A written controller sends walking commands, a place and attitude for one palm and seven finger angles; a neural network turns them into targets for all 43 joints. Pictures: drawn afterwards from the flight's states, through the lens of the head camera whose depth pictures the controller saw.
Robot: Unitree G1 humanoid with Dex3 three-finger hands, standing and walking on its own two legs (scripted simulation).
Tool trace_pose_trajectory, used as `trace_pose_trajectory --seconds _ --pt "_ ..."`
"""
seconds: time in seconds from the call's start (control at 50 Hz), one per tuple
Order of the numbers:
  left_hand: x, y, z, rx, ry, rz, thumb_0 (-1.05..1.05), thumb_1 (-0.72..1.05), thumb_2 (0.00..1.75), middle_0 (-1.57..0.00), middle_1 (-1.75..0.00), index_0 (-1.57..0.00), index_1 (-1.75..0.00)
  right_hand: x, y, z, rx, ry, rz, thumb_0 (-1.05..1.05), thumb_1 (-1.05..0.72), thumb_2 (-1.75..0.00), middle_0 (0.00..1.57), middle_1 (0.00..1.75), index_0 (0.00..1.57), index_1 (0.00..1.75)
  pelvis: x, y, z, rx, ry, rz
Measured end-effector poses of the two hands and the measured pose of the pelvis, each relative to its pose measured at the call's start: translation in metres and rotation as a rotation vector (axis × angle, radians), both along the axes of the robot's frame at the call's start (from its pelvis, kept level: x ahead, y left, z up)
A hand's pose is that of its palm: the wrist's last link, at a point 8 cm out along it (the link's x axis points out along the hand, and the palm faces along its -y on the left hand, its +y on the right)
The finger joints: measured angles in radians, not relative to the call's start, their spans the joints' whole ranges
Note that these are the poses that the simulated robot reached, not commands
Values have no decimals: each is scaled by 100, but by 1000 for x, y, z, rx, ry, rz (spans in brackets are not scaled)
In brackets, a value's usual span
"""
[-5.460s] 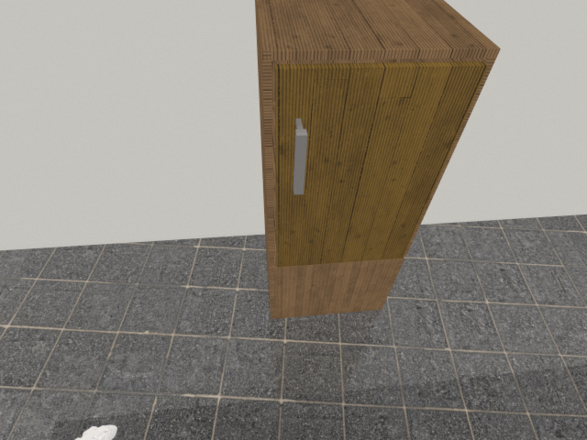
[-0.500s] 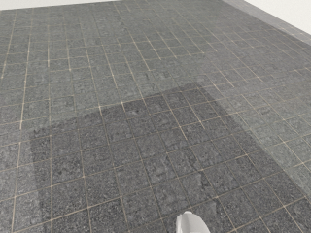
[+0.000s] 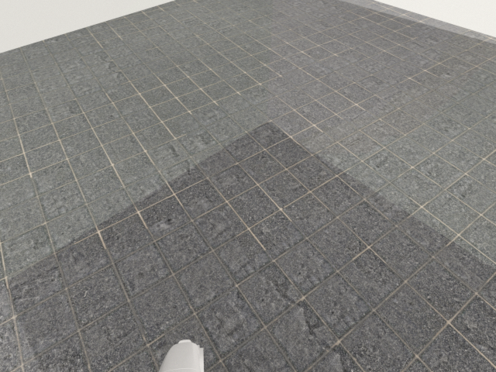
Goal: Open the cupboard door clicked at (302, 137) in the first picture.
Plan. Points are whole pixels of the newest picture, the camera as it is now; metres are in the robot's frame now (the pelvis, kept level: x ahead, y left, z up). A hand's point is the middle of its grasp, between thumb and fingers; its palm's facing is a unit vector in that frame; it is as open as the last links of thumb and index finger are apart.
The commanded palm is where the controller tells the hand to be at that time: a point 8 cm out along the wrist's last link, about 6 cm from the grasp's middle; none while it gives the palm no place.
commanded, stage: turn to face it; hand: left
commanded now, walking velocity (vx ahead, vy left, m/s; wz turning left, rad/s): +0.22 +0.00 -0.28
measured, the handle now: out of the picture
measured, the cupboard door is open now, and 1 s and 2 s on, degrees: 0 0 0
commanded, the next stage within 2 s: none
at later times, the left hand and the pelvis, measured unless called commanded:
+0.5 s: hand (117, 368) +0.16 +0.26 -0.18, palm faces +0.19 -0.97 -0.15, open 7.4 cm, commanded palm none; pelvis +0.12 +0.08 +0.00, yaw +7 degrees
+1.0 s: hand out of the picture +0.12 +0.23 -0.14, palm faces +0.43 -0.85 -0.32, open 7.4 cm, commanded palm none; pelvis +0.12 +0.00 +0.01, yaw +25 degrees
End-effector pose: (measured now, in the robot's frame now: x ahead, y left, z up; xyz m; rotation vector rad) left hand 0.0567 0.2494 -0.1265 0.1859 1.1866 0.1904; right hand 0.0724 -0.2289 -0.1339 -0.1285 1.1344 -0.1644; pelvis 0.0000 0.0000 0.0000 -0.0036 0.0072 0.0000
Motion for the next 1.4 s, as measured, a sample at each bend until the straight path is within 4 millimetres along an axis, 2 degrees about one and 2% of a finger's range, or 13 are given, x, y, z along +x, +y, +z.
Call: trace_pose_trajectory --seconds 0.14,0.22,0.26,0.36,0.54,0.68,0.8,0.86,0.96,1.12,1.22,1.32,1.4 --pt "-9 18 -8 -13 138 61 0 92 90 -20 -29 -20 -30 112 29 11 2 -105 79 0 -91 -89 20 30 19 30 57 23 -1 -17 9 -24" --pt "-10 24 -26 -59 213 115 0 91 90 -20 -29 -20 -30 154 54 7 -18 -97 124 0 -91 -89 20 30 19 30 94 43 -10 -32 -4 6" --pt "-5 28 -37 -83 243 139 1 91 90 -20 -29 -20 -30 164 66 5 -31 -84 141 0 -91 -89 20 30 20 30 108 52 -15 -25 -15 20" --pt "28 37 -39 -113 227 141 1 91 90 -20 -29 -20 -30 153 84 7 -42 -1 133 0 -91 -89 20 30 20 30 122 68 -8 -29 -36 38" --pt "98 66 -23 -89 39 166 1 90 90 -20 -29 -20 -30 122 63 17 -112 135 112 -1 -94 -89 20 30 20 30 124 76 2 -49 -1 141" --pt "115 78 -7 -24 -27 197 1 90 90 -19 -29 -20 -30 109 49 13 -99 194 127 0 -92 -89 20 30 20 30 125 62 3 -51 24 223" --pt "115 66 8 28 -77 244 1 90 90 -19 -29 -20 -30 112 29 1 -74 228 182 0 -91 -89 20 30 20 30 122 38 1 -40 32 307" --pt "101 53 14 56 -95 284 1 90 90 -19 -29 -20 -30 123 15 -10 -54 231 219 0 -91 -89 20 30 20 30 121 22 -2 -19 34 340" --pt "55 26 24 87 -34 371 1 90 90 -20 -29 -20 -30 155 0 -14 -43 204 298 0 -91 -89 20 30 20 30 122 5 2 15 17 412" --pt "0 -11 21 52 29 504 1 90 90 -20 -29 -20 -30 210 6 -8 -63 178 461 0 -91 -89 20 30 19 30 126 -3 6 59 9 528" --pt "-45 -32 10 -2 103 606 1 90 90 -20 -29 -20 -30 251 42 -7 -82 146 591 1 -91 -89 20 30 19 30 122 4 3 58 15 599" --pt "-99 -41 -8 -62 197 721 1 90 90 -20 -29 -20 -30 292 109 -1 -88 45 733 1 -91 -89 20 30 19 30 114 22 -5 37 25 665" --pt "-135 -31 -28 -90 244 799 1 90 90 -20 -29 -20 -30 311 160 5 -86 -68 824 0 -91 -89 20 30 19 30 108 37 -18 23 25 719"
